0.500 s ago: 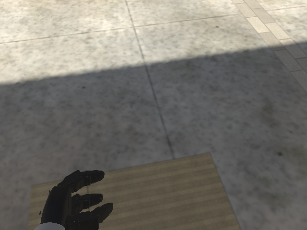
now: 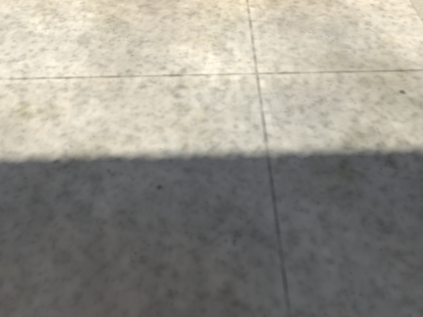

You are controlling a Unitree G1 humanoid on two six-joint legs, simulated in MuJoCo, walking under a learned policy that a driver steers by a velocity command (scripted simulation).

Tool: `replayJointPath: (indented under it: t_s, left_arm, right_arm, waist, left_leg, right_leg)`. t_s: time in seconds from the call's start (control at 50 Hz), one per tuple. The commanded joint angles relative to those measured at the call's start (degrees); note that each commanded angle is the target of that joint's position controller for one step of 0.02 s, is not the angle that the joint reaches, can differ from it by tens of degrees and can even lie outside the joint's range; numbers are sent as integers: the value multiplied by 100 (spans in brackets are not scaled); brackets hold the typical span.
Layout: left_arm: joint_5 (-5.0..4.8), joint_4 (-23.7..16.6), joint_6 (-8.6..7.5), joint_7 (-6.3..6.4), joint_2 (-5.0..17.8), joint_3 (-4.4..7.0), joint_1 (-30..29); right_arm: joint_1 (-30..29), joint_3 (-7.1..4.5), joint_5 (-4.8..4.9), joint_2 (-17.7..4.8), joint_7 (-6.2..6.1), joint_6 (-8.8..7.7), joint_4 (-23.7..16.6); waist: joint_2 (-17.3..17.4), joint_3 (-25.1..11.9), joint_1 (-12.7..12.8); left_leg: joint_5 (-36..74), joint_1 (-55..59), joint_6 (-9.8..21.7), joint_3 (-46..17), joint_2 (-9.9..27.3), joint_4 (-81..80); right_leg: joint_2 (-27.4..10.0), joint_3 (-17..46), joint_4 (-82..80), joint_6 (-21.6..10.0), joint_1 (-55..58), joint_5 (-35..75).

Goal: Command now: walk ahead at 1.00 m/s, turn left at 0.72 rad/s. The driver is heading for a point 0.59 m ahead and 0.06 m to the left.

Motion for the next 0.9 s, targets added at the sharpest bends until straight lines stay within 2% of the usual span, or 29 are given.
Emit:
replayJointPath:
  t_s: [0.02,0.04,0.1,0.14,0.18,0.22,0.28,0.3,0.32,0.34,0.36,0.38,0.4,0.42,0.44,0.46,0.48,0.52,0.58,0.64,0.68,0.72,0.74,0.76,0.78,0.8,0.82,0.86,0.9]
  left_arm:
    - [17,-1083,-365,75,593,51,-683]
    - [81,-1135,-299,57,498,59,-627]
    - [112,-1408,-137,62,388,56,-922]
    - [161,-1818,-146,72,296,-19,-1958]
    - [181,-2017,-156,10,103,-53,-2463]
    - [56,-2151,-122,12,263,61,-2599]
    - [-178,-2326,-120,49,630,253,-2793]
    - [-197,-2276,-152,59,813,362,-2504]
    - [-183,-2164,-177,72,957,482,-1809]
    - [-196,-1910,-137,109,1064,541,-269]
    - [-105,-1704,-70,98,1458,559,834]
    - [52,-1372,-105,-93,1614,593,1025]
    - [66,-1508,-13,-64,848,478,691]
    - [102,-1463,52,-25,550,362,190]
    - [155,-1432,63,-42,585,311,-164]
    - [181,-1309,32,-59,569,286,-328]
    - [186,-1147,-6,-72,431,219,-350]
    - [65,-896,-25,-98,247,126,-509]
    - [-46,-733,81,6,952,306,-670]
    - [-177,-570,136,40,1161,330,-430]
    - [-169,-490,161,48,1180,316,-320]
    - [-133,-417,170,35,1135,275,-94]
    - [-5,-512,148,34,980,203,8]
    - [59,-416,168,6,445,-24,910]
    - [25,-245,265,-42,707,-20,1286]
    - [-61,-308,378,-49,968,45,1003]
    - [-50,-397,490,16,1011,80,486]
    - [9,-462,724,143,916,104,175]
    - [35,-390,831,207,618,43,301]
  right_arm:
    - [1216,-202,-45,-576,20,-179,-101]
    - [1005,-142,-75,-470,24,-190,-154]
    - [1065,-62,133,-266,-53,-157,-103]
    - [1195,-86,148,-387,-201,-153,-152]
    - [1348,-131,134,-501,-290,-125,-124]
    - [1676,-199,201,-617,-288,-114,-53]
    - [1953,-221,274,-440,-320,-70,25]
    - [1970,-252,221,-462,-334,-33,44]
    - [1887,-293,127,-556,-318,13,19]
    - [1447,-253,-85,-556,-258,43,-189]
    - [2173,-55,-189,163,-210,8,-228]
    - [3076,85,381,218,-232,-6,-238]
    - [2426,18,393,-197,-311,63,-157]
    - [1326,-21,216,-439,-330,86,-452]
    - [716,-30,24,-426,-341,79,-648]
    - [579,-37,-65,-347,-327,63,-782]
    - [556,-19,-32,-236,-293,69,-827]
    - [605,49,31,-22,-268,87,-839]
    - [305,169,-44,68,-140,1,-835]
    - [-155,122,-55,-207,-40,-3,-887]
    - [-274,44,-126,-438,-52,23,-925]
    - [101,-77,-228,-698,-115,34,-797]
    - [492,-157,-295,-1084,-176,26,-768]
    - [649,-34,-485,-1012,-214,79,-880]
    - [815,88,-332,-554,-161,138,-801]
    - [590,95,-175,-472,-103,183,-764]
    - [273,113,-101,-418,-88,211,-755]
    - [-288,117,-163,-486,-111,277,-771]
    - [-470,27,-259,-644,-160,352,-754]
  waist:
    - [-346,-1293,-301]
    - [-406,-991,9]
    - [-190,-289,272]
    - [-198,180,51]
    - [84,193,-157]
    - [318,41,-319]
    - [493,6,-343]
    - [542,-212,-168]
    - [656,-691,258]
    - [881,-1586,1060]
    - [-746,-2692,856]
    - [-3192,-3352,499]
    - [-1989,-2274,718]
    - [-938,-1225,755]
    - [-6,-711,550]
    - [102,-654,300]
    - [21,-622,121]
    - [-183,-549,-127]
    - [-274,-795,-117]
    - [-407,-870,-16]
    - [-308,-819,-78]
    - [-206,-944,-273]
    - [255,-1292,-365]
    - [1447,-2174,-175]
    - [1274,-2906,-222]
    - [918,-2570,-195]
    - [481,-2043,-151]
    - [398,-1343,155]
    - [705,-1204,289]
  left_leg:
    - [-651,3959,1175,-3905,1690,-2203]
    - [-224,3086,1150,-3523,1442,-2276]
    - [-66,1782,1184,-3054,1198,-2480]
    - [247,787,1054,-2664,902,-2699]
    - [166,-23,705,-2267,534,-2576]
    - [-455,-101,530,-2549,632,-2523]
    - [-172,1302,320,-2977,787,-1812]
    - [944,1834,230,-2884,803,-1252]
    - [2192,2108,68,-2653,743,-299]
    - [2552,1456,-76,-2443,774,1300]
    - [-644,46,-247,-1973,273,3585]
    - [-2255,-1272,-447,-1663,140,5032]
    - [-1884,-1870,-488,-1488,577,5279]
    - [-1580,-1951,-561,-1236,666,5217]
    - [-1568,-1541,-619,-1120,756,5048]
    - [-1642,-1256,-639,-1159,895,4657]
    - [-1813,-1019,-626,-1153,1037,4168]
    - [-1803,-810,-671,-1013,1120,2899]
    - [75,453,-698,-508,956,802]
    - [1384,1269,-617,-610,779,-237]
    - [1548,1494,-464,-599,719,-773]
    - [1945,2318,-231,-460,636,-1146]
    - [4341,3219,55,-1023,1339,-878]
    - [6817,4573,1244,-2689,3063,-631]
    - [6832,4701,1514,-3067,3227,-560]
    - [5510,4258,1375,-2900,2889,-767]
    - [4381,3587,1057,-2610,2557,-993]
    - [3005,2009,664,-2149,2168,-1450]
    - [2205,1159,556,-1761,1870,-1782]
  right_leg:
    - [-259,454,510,-267,-3420,101]
    - [-359,480,231,-218,-3067,147]
    - [-505,265,-841,79,-3064,6]
    - [-353,-113,-2295,260,-2637,991]
    - [-38,-315,-3585,331,-1437,2547]
    - [166,-210,-4134,393,-588,3286]
    - [180,103,-4868,330,-732,2685]
    - [262,-31,-4947,228,-561,2406]
    - [232,-171,-4822,80,87,2180]
    - [-306,99,-4110,-218,1731,1679]
    - [-1466,1778,-3740,-816,3762,1002]
    - [-2759,5335,-5489,-1808,4288,-1025]
    - [-2307,5086,-5832,-1621,3693,-1523]
    - [-1991,3826,-5749,-1393,2639,158]
    - [-1809,2930,-5665,-1325,1496,2435]
    - [-1692,2323,-5517,-1307,890,3840]
    - [-1475,1749,-5551,-1172,547,4424]
    - [-1253,1127,-5706,-1066,139,4924]
    - [-891,224,-5962,-999,-604,5118]
    - [-898,121,-5936,-781,-568,4130]
    - [-933,108,-5522,-618,-294,4042]
    - [-636,-46,-4622,-389,-325,4214]
    - [-252,-323,-3500,-126,-865,3108]
    - [164,-419,-1456,292,-2085,-1053]
    - [-55,182,-859,372,-2132,-2101]
    - [-222,190,-689,475,-2379,-1960]
    - [-365,70,-919,527,-2464,-1725]
    - [-464,-38,-1674,608,-1889,-1325]
    - [-306,-320,-2410,607,-1147,-828]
